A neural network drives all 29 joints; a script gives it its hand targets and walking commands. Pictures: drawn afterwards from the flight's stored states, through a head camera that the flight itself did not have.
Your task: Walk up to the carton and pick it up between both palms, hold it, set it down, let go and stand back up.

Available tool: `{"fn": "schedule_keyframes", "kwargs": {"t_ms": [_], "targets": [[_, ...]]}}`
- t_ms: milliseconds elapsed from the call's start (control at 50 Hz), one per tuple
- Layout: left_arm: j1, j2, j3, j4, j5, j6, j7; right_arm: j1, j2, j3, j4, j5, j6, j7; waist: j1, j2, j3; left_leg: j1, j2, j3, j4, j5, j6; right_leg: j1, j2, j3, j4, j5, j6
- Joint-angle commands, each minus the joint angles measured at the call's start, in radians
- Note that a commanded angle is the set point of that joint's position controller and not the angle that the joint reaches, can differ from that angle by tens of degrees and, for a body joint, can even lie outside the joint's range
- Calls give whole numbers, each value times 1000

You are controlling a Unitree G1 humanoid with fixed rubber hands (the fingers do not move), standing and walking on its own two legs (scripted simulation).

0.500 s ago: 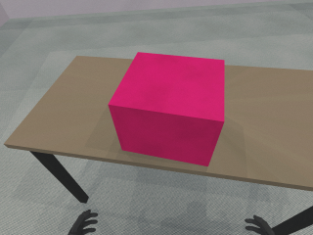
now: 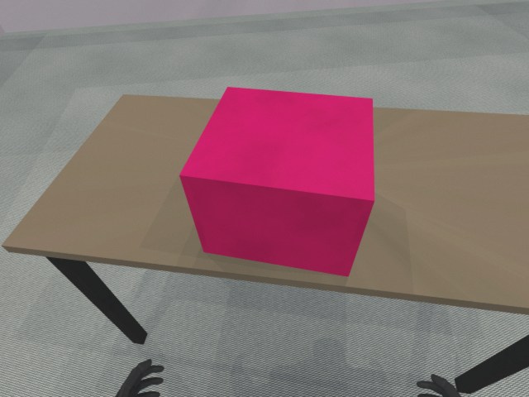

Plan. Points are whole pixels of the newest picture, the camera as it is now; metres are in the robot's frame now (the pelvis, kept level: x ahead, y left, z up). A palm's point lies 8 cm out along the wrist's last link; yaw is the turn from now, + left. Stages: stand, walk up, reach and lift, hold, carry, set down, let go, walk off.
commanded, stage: stand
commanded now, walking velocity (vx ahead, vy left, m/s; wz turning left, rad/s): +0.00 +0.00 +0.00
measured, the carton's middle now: (285, 177) +0.50 +0.00 +0.04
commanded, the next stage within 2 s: walk up in 0.54 s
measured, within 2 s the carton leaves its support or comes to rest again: neither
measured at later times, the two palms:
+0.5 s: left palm out of the picture +0.13 +0.25 -0.09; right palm out of the picture +0.11 -0.24 -0.09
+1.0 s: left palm out of the picture +0.11 +0.33 -0.10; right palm out of the picture +0.10 -0.23 -0.10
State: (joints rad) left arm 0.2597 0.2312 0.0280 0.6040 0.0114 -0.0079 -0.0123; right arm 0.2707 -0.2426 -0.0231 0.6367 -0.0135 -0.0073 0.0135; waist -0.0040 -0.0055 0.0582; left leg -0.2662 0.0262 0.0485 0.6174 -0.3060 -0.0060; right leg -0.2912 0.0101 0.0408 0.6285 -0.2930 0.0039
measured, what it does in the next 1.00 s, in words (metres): shifts its weight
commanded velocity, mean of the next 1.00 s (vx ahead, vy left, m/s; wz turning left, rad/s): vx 0.00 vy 0.00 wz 0.00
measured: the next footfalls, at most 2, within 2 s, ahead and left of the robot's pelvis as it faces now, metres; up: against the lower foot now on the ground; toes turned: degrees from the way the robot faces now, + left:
right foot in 1.32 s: +0.01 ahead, -0.05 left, +0.00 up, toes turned -18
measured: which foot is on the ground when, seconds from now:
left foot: down 0.00-1.00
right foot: down 0.00-1.00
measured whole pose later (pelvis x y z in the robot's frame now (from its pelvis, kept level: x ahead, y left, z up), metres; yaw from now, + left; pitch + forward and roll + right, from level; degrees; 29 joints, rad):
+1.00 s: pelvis -0.01 +0.06 -0.02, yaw -5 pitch -2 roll +0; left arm 0.32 0.29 0.05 0.59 0.05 0.01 0.05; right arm 0.22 -0.32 -0.05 0.58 -0.06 0.04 0.03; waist 0.01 0.02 0.12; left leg -0.33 -0.01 0.10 0.74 -0.35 0.06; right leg -0.39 -0.01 0.16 0.74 -0.33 0.06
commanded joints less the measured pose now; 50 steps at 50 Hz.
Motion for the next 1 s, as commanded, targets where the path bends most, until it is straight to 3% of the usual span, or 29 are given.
{"fn": "schedule_keyframes", "kwargs": {"t_ms": [0, 700, 720, 760, 800, 820, 860, 880, 900, 920, 940, 960, 980], "targets": [[-13, 134, 38, -92, 2, -23, 5, -17, -130, -36, -92, 0, -24, -5, 2, -1, -57, 0, 73, -110, -147, 22, 43, -16, -77, 96, -146, 32, -41], [0, 142, 28, -65, -1, -19, 9, -6, -153, -28, -88, 6, -17, -7, 5, -2, -57, 21, 88, -89, -158, 65, 49, -5, -68, 108, -127, 117, -33], [83, 196, 65, -66, 27, -25, 32, -54, -211, -48, -114, -38, 2, 3, 15, 23, -29, -10, 65, -14, -31, 100, 60, -14, -113, 213, -127, 148, -67], [112, 278, 85, -55, 27, -25, 55, -57, -161, -45, -139, -55, 28, 12, 21, -68, -8, -110, 9, -12, 103, -11, 32, 1, -233, 428, -220, 108, -163], [108, 276, 89, -70, 37, -22, 69, -33, -142, -38, -141, -60, 39, 17, 21, -128, -28, -180, 7, -49, 163, -202, 23, 52, -285, 518, -231, 116, -215], [105, 271, 89, -76, 40, -21, 73, -38, -139, -38, -147, -57, 40, 17, 23, -138, -29, -197, 14, -63, 196, -240, 20, 52, -291, 518, -227, 148, -222], [70, 267, 90, -98, 46, -16, 76, -24, -132, -37, -146, -52, 38, 18, 8, -192, -57, -187, 31, -73, 205, -227, 21, 53, -273, 475, -187, 226, -216], [44, 257, 86, -109, 45, -12, 76, -15, -139, -38, -146, -47, 36, 18, -6, -188, -57, -149, 32, -73, 146, -180, 26, 35, -256, 452, -150, 279, -201], [17, 253, 83, -118, 43, -8, 72, 13, -147, -42, -140, -44, 31, 20, -30, -173, -81, -58, 33, -70, 49, -85, 38, -16, -224, 403, -105, 289, -172], [-20, 236, 76, -135, 37, -2, 66, 52, -170, -50, -130, -37, 23, 21, -61, -120, -96, 70, 47, -90, -91, 77, 64, -111, -158, 323, -27, 279, -117], [-14, 180, 64, -157, 28, 0, 60, 67, -250, -79, -124, -45, 17, 18, -80, 48, -132, 211, 172, -268, -198, 146, 132, -270, -31, 177, 158, 138, -39], [1, 122, 46, -155, 10, 5, 70, 38, -301, -96, -124, -32, 24, 12, -80, 186, -108, 175, 349, -429, -292, 155, 224, -325, 95, -21, 318, -281, 16], [2, 124, 51, -142, 22, 16, 88, 37, -282, -93, -121, -35, 29, 7, -102, 152, -88, 105, 397, -475, -312, 90, 277, -307, 51, 29, 477, -416, 8]]}}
